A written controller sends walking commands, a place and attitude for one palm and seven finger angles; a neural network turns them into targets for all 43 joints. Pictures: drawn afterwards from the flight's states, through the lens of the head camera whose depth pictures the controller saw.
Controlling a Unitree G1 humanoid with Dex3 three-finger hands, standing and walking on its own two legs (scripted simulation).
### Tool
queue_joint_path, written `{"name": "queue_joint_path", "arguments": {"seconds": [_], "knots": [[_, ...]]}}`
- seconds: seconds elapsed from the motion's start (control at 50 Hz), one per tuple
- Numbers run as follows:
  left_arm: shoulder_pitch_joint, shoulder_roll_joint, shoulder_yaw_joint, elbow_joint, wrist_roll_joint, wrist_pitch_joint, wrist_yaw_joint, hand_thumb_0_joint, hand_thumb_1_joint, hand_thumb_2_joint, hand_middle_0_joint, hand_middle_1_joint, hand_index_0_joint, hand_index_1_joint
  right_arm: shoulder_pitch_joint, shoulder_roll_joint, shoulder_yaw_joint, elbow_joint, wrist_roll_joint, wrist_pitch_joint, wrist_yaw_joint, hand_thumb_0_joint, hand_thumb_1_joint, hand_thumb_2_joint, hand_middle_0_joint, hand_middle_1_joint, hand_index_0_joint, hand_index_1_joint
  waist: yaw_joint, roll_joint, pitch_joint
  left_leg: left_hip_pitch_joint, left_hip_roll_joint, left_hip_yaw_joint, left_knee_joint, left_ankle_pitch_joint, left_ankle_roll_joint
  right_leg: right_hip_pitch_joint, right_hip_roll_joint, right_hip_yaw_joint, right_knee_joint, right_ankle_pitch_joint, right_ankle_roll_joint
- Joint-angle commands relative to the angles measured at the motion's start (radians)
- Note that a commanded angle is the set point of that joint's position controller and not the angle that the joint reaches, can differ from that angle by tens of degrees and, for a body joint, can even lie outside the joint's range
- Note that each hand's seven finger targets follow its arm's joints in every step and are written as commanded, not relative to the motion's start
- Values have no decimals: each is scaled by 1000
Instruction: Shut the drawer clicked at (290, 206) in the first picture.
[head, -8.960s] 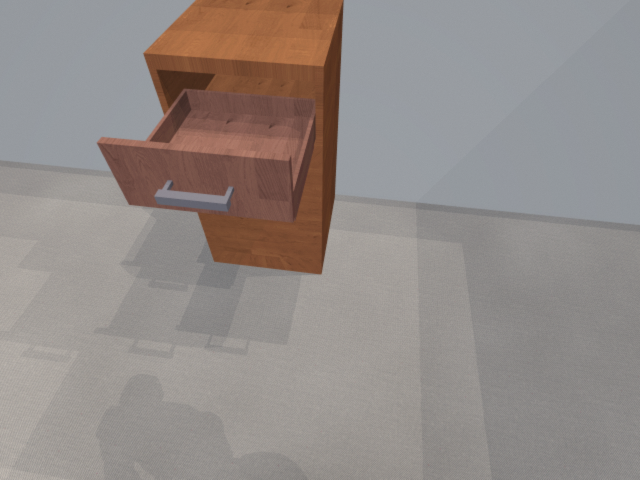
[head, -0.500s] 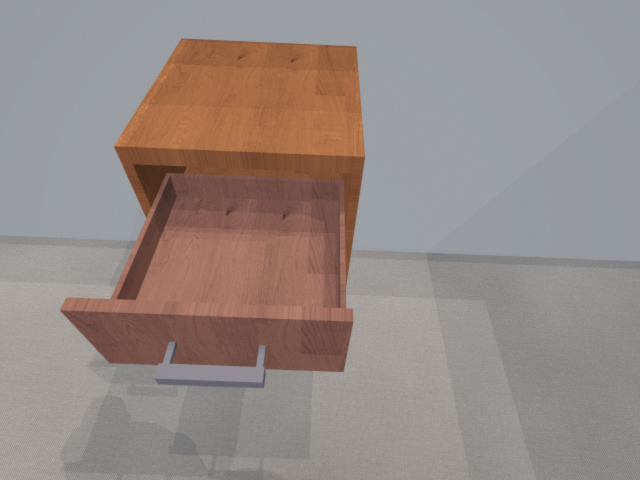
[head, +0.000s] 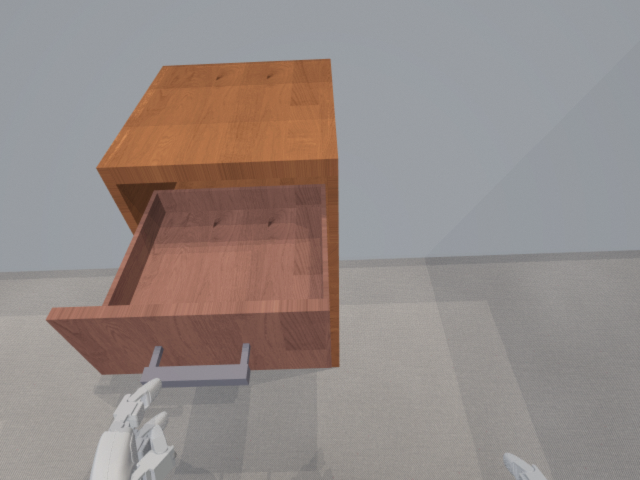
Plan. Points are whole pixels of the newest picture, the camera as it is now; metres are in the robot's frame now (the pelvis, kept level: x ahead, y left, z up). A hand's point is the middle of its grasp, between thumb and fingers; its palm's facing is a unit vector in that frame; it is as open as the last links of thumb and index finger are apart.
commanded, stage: raise the hand and make a fist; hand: left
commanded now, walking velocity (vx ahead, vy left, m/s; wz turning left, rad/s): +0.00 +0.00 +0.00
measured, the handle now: (199, 363) +0.30 +0.19 -0.05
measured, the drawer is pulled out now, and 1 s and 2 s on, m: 0.29 0.29 0.29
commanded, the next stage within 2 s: bring the fist close to the handle in 1.68 s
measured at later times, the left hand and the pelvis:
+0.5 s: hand out of the picture +0.14 +0.14 -0.01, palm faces +0.01 -1.00 -0.04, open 4.4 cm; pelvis -0.03 -0.05 -0.06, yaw +1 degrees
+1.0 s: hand out of the picture +0.13 +0.16 +0.03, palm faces +0.03 -1.00 +0.01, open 3.1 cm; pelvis -0.03 +0.01 -0.06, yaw +0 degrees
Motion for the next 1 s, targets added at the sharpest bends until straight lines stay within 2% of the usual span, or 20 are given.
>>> {"name": "queue_joint_path", "arguments": {"seconds": [0.0, 0.02, 0.04, 0.06, 0.08, 0.1, 0.12, 0.14, 0.18, 0.2, 0.28, 0.34, 0.42, 0.5, 0.52, 0.56, 0.66, 0.78, 0.9, 0.98], "knots": [[251, -91, -80, -132, -59, -295, -200, 0, 900, 900, -440, -560, -440, -560, -165, -104, -54, -284, -10, -58, 18, 0, -900, -900, 200, 300, 200, 300, 78, -382, -14, -193, 39, -47, 107, 32, -40, -258, 40, -44, 59, 41, -16], [183, -49, -51, -228, -64, -357, -220, 0, 900, 900, -460, -582, -460, -582, -168, -98, -56, -311, -11, -64, 21, 0, -900, -900, 200, 300, 200, 300, 92, -249, -59, -189, 34, -35, 139, 33, -41, -266, 33, -22, 98, 47, -23], [116, 26, 3, -349, -61, -416, -229, 0, 900, 900, -480, -603, -480, -603, -174, -96, -65, -334, -17, -67, 21, 0, -900, -900, 200, 300, 200, 300, 97, -115, -160, -161, 34, -27, 168, 45, -42, -274, 34, -6, 137, 35, -32], [110, 85, 60, -397, -57, -463, -232, 0, 900, 900, -500, -625, -500, -625, -168, -84, -66, -335, -21, -69, 20, 0, -900, -900, 200, 300, 200, 300, 98, -2, -195, -151, 35, -21, 200, 60, -42, -303, 35, 6, 168, 40, -39], [94, 133, 108, -451, -54, -510, -234, 0, 900, 900, -520, -647, -520, -647, -162, -77, -65, -338, -23, -65, 20, 0, -900, -900, 200, 300, 200, 300, 93, 69, -228, -152, 38, -22, 235, 78, -41, -334, 37, 11, 203, 56, -45], [74, 142, 115, -484, -52, -551, -237, 0, 900, 900, -540, -668, -540, -668, -166, -67, -60, -341, -24, -59, 19, 0, -900, -900, 200, 300, 200, 300, 81, 97, -221, -178, 38, -30, 267, 70, -37, -376, 39, 14, 230, 49, -48], [14, 200, 165, -514, -44, -587, -232, 0, 900, 900, -560, -690, -560, -690, -156, -68, -63, -323, -23, -49, 17, 0, -900, -900, 200, 300, 200, 300, 70, 111, -197, -225, 42, -40, 296, 31, -36, -421, 41, 27, 246, 12, -50], [1, 146, 117, -529, -45, -621, -242, 0, 900, 900, -580, -712, -580, -712, -178, -58, -58, -338, -23, -44, 16, 0, -900, -900, 200, 300, 200, 300, 55, 114, -172, -261, 40, -44, 326, -3, -31, -454, 40, 37, 258, -20, -53], [-15, 137, 108, -486, -44, -672, -273, 0, 900, 900, -620, -755, -620, -755, -194, -53, -57, -345, -15, -37, 15, 0, -900, -900, 200, 300, 200, 300, 33, 47, -138, -372, 46, -51, 401, -74, -23, -515, 38, 80, 269, -96, -52], [24, 123, 108, -437, -60, -658, -297, 0, 900, 900, -640, -777, -640, -777, -195, -55, -55, -356, -10, -33, 13, 0, -900, -900, 200, 300, 200, 300, 35, 20, -136, -414, 44, -46, 420, -102, -21, -498, 33, 109, 253, -129, -50], [59, 130, 89, -411, -143, -462, -432, 0, 900, 900, -720, -863, -720, -863, -193, -74, -41, -430, 29, -4, -10, 0, -900, -900, 200, 300, 200, 300, 33, -57, -192, -448, 32, -28, 437, -142, -13, -347, -6, 218, 127, -193, -3], [57, 196, 165, -448, -186, -312, -476, 0, 900, 900, -780, -928, -780, -928, -185, -69, -29, -449, 47, 17, -42, 0, -900, -900, 200, 300, 200, 300, 43, -109, -236, -450, 31, -42, 438, -126, -7, -234, -39, 278, 76, -125, 46], [50, 221, 249, -494, -187, -272, -415, 0, 900, 900, -860, -1015, -860, -1015, -181, -47, -26, -416, 32, 25, -63, 0, -900, -900, 200, 300, 200, 300, 54, -96, -205, -398, 48, -63, 392, -54, -11, -245, -23, 202, 105, -2, 38], [97, 169, 238, -451, -184, -333, -381, 0, 900, 900, -940, -1102, -940, -1102, -167, -34, -31, -381, 24, 11, -55, 0, -900, -900, 200, 300, 200, 300, 50, -137, -147, -403, 51, -73, 368, -32, -19, -263, -20, 173, 124, 66, 41], [132, 185, 263, -425, -177, -345, -380, 0, 900, 900, -960, -1123, -960, -1123, -183, -36, -36, -371, 23, 9, -54, 0, -900, -900, 200, 300, 200, 300, 64, -128, -142, -402, 49, -72, 366, -20, -21, -251, -24, 175, 126, 90, 42], [189, 162, 225, -439, -171, -366, -399, 0, 900, 900, -1000, -1167, -1000, -1167, -166, -40, -42, -377, 27, -2, -46, 0, -900, -900, 200, 300, 200, 300, 66, -88, -181, -365, 45, -65, 347, 7, -18, -243, -24, 157, 142, 130, 40], [252, 114, 141, -518, -182, -383, -427, 0, 900, 900, -1100, -1275, -1100, -1275, -156, -55, -54, -394, 35, -37, -32, 0, -900, -900, 200, 300, 200, 300, 59, -81, -221, -285, 42, -64, 310, 39, -9, -261, 0, 98, 153, 133, 22], [292, 101, 102, -637, -144, -417, -330, 0, 900, 900, -1220, -1405, -1220, -1405, -157, -56, -57, -412, 24, -39, -18, 0, -900, -900, 200, 300, 200, 300, 65, -33, -195, -235, 49, -68, 265, 32, -7, -334, 40, -1, 200, 39, -19], [337, 50, -20, -730, -80, -366, -274, 0, 900, 900, -1340, -1535, -1340, -1535, -161, -64, -40, -481, 25, -3, 4, 0, -900, -900, 200, 300, 200, 300, 55, 31, -171, -201, 66, -95, 223, -29, -14, -380, 49, -44, 224, -32, -26], [330, 31, -93, -797, -46, -307, -257, 0, 900, 900, -1400, -1600, -1400, -1600, -153, -66, -26, -527, 27, 26, 10, 0, -900, -900, 200, 300, 200, 300, 44, 9, -142, -197, 75, -121, 200, -83, -16, -396, 52, -52, 225, -67, -23]]}}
